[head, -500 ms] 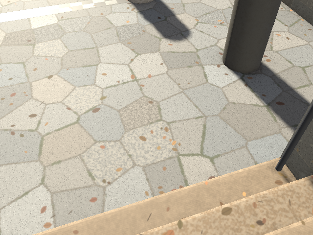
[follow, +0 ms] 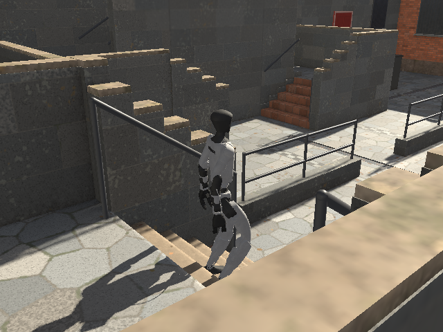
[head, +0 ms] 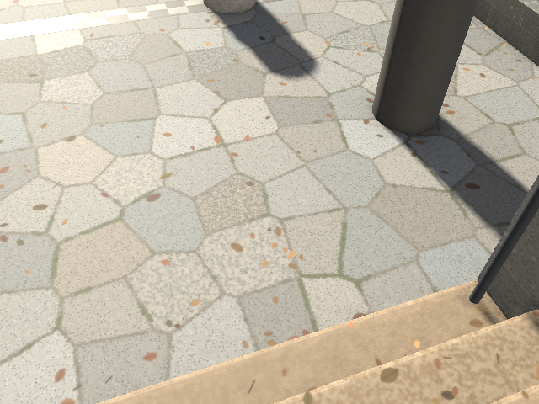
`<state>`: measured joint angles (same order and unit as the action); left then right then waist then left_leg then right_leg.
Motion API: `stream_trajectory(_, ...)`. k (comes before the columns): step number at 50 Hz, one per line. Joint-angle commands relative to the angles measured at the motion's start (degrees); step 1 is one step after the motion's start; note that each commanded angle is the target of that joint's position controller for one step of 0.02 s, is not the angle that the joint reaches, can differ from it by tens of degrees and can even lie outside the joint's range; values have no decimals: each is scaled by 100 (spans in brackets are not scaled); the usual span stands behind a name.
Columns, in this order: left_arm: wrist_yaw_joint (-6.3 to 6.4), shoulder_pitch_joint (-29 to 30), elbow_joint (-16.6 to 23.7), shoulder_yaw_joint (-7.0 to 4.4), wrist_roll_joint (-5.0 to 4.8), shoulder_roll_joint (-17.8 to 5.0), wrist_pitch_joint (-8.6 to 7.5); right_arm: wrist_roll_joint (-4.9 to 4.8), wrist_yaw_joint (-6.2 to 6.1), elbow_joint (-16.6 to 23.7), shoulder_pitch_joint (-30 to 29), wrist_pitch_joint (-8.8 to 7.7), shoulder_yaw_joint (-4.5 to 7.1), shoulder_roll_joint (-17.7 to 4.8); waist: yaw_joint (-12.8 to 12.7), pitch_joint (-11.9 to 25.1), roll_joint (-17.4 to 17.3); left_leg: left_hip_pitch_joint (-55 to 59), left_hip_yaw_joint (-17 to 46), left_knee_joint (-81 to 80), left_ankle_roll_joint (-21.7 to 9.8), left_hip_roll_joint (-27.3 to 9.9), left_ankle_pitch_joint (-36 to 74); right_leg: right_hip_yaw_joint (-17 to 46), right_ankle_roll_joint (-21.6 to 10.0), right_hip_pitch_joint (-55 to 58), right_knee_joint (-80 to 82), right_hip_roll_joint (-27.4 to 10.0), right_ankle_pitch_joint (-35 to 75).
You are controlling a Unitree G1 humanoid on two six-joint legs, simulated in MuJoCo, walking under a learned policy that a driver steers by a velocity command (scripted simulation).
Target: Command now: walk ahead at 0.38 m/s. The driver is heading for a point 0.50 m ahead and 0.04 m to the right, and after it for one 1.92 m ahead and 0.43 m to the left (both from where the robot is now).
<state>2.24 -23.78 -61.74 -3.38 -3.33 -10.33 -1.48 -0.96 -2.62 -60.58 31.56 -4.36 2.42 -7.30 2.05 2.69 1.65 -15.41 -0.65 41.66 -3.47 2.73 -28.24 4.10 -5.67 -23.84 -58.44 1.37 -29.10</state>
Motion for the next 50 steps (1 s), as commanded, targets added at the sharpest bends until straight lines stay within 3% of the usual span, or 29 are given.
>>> stream_trajectory(1, -45, 1011, 743, 70, 26, -191, -452, 91, 118, -389, 1883, -150, 144, -828, 310, -1140, -832, 2356, 3707, -1719, -1379, -2270, 2824, 666, -307, -4557, -2012, -44, 328)
stream_trajectory(2, -29, 770, 618, 49, 140, -238, -361, 59, 139, -289, 1488, -69, 72, -651, 65, -1029, -298, 1963, 2905, -1411, -1136, -2075, 3248, 519, -242, -4326, -1921, -268, 783)
stream_trajectory(6, -171, 547, 650, 123, 307, -99, 2, 165, 67, -175, 640, 26, -188, -423, -389, -666, -549, -107, 1564, -1423, -699, -1256, 3546, -210, 55, -2430, -1359, -423, 3098)
stream_trajectory(9, -292, 1991, 1322, 188, 329, -303, -210, 22, -123, -314, 1133, -175, -294, -414, 169, -1158, -697, 273, 1304, -1357, -303, -969, 2139, -96, -44, -2916, 1216, -458, 5011)
stream_trajectory(11, -470, 2264, 1581, 231, 536, -140, -305, 20, -164, -318, 669, -182, -242, -698, 237, -832, -634, -1907, 375, -1359, -75, -355, 904, -693, 43, 365, 2548, 48, 7251)
stream_trajectory(13, -477, 2150, 1785, 209, 363, -266, -140, -96, -94, -374, 402, -148, -188, -796, 173, -960, -885, -1943, 416, -907, -213, -394, 677, -518, 145, 635, 2470, -12, 6597)
stream_trajectory(15, -448, 1374, 1549, 151, 349, -402, -20, 7, -53, -358, 246, -76, -162, -677, -54, -710, -803, -1373, 496, 248, -263, -514, 900, -540, 127, 844, 2148, -78, 6461)
stream_trajectory(18, -509, -553, 819, -58, 178, -725, -91, -97, 38, -400, -280, 81, -65, -809, -1062, -288, -581, 93, 788, 3478, -163, -515, 3370, -404, 60, 1379, 3399, -460, 4982)
stream_trajectory(19, -480, -1188, 606, -37, 252, -501, -153, -231, 59, -375, -470, 37, -59, -724, -1506, -402, 325, -447, 509, 5654, 0, 85, 3028, -599, -266, 2089, 4882, -614, 5385)
stream_trajectory(20, -516, -2012, 109, 83, 313, -409, -190, -47, 154, -359, -377, -41, -57, -378, -1451, -311, 1559, -2674, 465, 7746, -117, 711, -1966, -287, -461, 3812, 3540, -1066, 7448)
stream_trajectory(21, -477, -1749, 350, 165, 350, -535, -228, -240, 271, -222, 687, -94, -137, 18, -583, 244, 2177, -4127, 1510, 7356, -223, 421, -1867, 702, -883, 4855, 1554, -1811, 8523)
stream_trajectory(23, -522, -1332, 403, 142, 224, -412, -173, -172, 251, 32, 303, -127, 30, -683, -469, 457, 799, -4444, 1233, 6858, -179, -145, -784, 1493, -1304, 3686, 2151, -2036, 5636)
stream_trajectory(24, -475, -566, 405, -29, 270, -998, -226, -325, 117, 372, -104, -96, 43, -677, -63, 437, 555, -4271, 1335, 5509, -170, -570, 462, 2823, -1577, 2469, 3125, -2657, 1859)
stream_trajectory(25, -452, 80, 607, 85, 367, -735, -291, -266, 33, 542, -772, 76, 64, -802, 131, -556, -315, -3976, 1116, 4563, 23, -868, 1140, 2969, -1474, 780, 3549, -2573, 1706)
stream_trajectory(26, -317, 237, 578, 188, 484, -534, -331, -128, -26, 700, -1033, 227, 82, -712, 192, -865, -469, -3389, 1127, 3934, 304, -911, 1417, 2619, -1411, -407, 3367, -2344, 2499)
stream_trajectory(28, -161, 35, 456, 109, 633, -890, -344, 19, -36, 672, -712, 318, 65, -429, 330, -519, -358, -2159, 614, 3546, 570, -800, 1724, 1938, -1379, -1202, 3230, -1761, 3235)
stream_trajectory(29, -82, 9, 396, 83, 582, -935, -342, -82, 36, 669, -557, 291, 75, -454, 424, -433, 152, -2187, 635, 3682, 567, -837, 2159, 1794, -1311, -1106, 3086, -1698, 3169)
stream_trajectory(31, 51, -621, 142, 210, 238, -303, -375, -18, 132, 1012, -1376, 251, 164, -744, -12, -495, 469, -3616, 1274, 2267, 221, -1075, 3642, 1537, -869, 310, 2341, -1470, 2538)
stream_trajectory(33, 201, -547, 213, 338, 213, -48, -332, 218, 276, 1238, -1829, 222, 81, -566, -99, -462, 260, -2319, 808, 417, 164, -758, 5748, 413, -530, -486, 1894, -836, 1696)
stream_trajectory(36, 242, -482, 218, 276, 209, -467, -109, 72, 426, 1531, -2361, 369, -29, -309, -340, -418, 188, -700, 469, -580, 387, -375, 5966, -126, -383, -1074, 1487, -832, 1200)
stream_trajectory(38, 178, -305, 357, 254, 267, -525, -56, 38, 466, 1438, -1971, 516, 28, -533, -230, -498, 283, -400, 431, -304, 335, -319, 5399, -121, -283, -1077, 896, -1021, 1561)
stream_trajectory(40, 234, -261, 403, 226, 88, -402, 59, -92, 458, 1297, -1609, 549, 101, -646, -281, -812, 204, -753, 616, -1848, 227, -760, 4755, -47, -16, -37, -93, -1159, 1940)
stream_trajectory(42, 287, -183, 287, 225, 202, -336, 95, -18, 498, 766, -233, 394, 290, -824, 336, -455, -159, 1091, 8, -2990, 105, -577, 5740, -478, 145, -90, -2344, -828, 2503)
stream_trajectory(43, 236, -433, 403, 207, 322, -181, -11, 172, 529, 549, 443, 328, 371, -1396, 416, -72, -1792, 2728, 652, -1785, -319, -1183, 8980, -919, 521, -1791, -5158, -27, -807)
stream_trajectory(44, 91, -1038, 632, 253, 210, 28, -105, 152, 537, 723, 6, 359, 236, -1418, -170, 425, -2789, 3829, 1626, -218, -963, -1725, 10586, -523, 816, -3645, -6568, 81, -2498)
stream_trajectory(45, 45, -522, 988, 184, 154, -457, -163, 129, 522, 870, 11, 450, 188, -1311, 109, 1156, -2205, 3954, 2236, -511, -1352, -2116, 10137, -237, 952, -3998, -6865, 37, -2359)
stream_trajectory(47, 222, 775, 1687, 252, 91, -329, 52, 273, 380, 1146, -653, 568, 198, -1728, 52, 1071, -329, 2587, 3012, -1291, -1880, -2561, 7009, 8, 944, -4068, -7004, -104, -1354)
stream_trajectory(48, 403, 1259, 2019, 322, 93, -148, 252, 404, 290, 1334, -1105, 594, 222, -1963, -144, 718, -22, 1538, 3716, -1775, -1977, -2779, 5110, 290, 910, -4048, -6314, -272, -531)
stream_trajectory(50, 512, 1495, 2183, 244, 254, -262, 530, 444, 203, 1656, -1573, 637, -49, -1419, -353, 145, 71, 62, 3374, -1744, -1592, -2204, 4239, 136, 870, -3625, -6529, -75, 39)
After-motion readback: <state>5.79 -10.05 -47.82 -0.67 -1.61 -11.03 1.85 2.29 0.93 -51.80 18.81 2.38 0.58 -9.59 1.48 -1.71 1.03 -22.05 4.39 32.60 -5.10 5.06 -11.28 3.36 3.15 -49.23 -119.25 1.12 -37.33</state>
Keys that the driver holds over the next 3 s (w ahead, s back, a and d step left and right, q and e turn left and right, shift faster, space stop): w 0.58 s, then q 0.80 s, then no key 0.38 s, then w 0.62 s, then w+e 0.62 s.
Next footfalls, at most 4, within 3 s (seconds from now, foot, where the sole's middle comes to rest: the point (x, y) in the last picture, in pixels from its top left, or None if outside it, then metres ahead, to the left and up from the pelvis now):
0.38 right None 0.28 -0.12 -0.93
0.84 left None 0.48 0.12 -1.11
1.58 right None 0.55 -0.09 -1.11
2.08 left None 0.50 0.14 -1.11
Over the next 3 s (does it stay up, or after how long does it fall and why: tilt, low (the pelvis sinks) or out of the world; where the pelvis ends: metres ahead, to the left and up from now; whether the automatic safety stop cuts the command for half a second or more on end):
stays up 0.98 0.29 -0.69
